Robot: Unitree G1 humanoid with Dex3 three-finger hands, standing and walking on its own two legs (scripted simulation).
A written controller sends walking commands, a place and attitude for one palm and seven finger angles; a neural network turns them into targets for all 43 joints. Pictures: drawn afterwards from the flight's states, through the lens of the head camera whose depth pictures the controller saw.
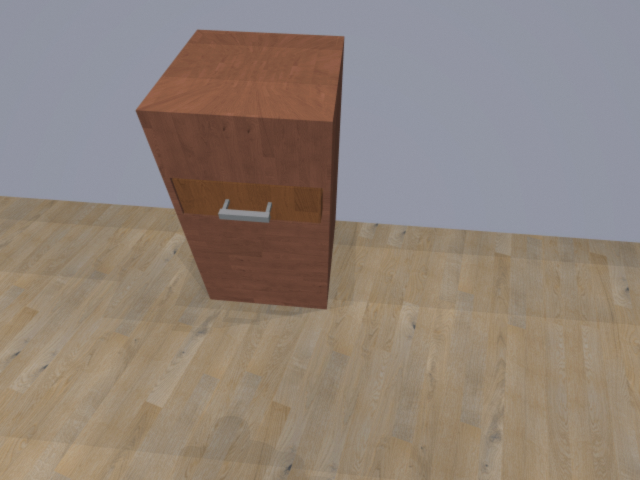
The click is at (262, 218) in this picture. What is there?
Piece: drawer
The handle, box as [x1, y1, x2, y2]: [218, 199, 271, 222]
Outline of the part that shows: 218,213 219,218 268,222 270,217 269,211 271,202 268,202 265,212 228,209 227,206 229,200 225,199 224,204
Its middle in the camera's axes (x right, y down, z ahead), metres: -0.20 -0.07 +1.02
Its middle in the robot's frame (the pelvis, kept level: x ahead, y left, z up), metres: +0.78 +0.24 -0.25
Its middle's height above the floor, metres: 0.53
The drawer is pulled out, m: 0.00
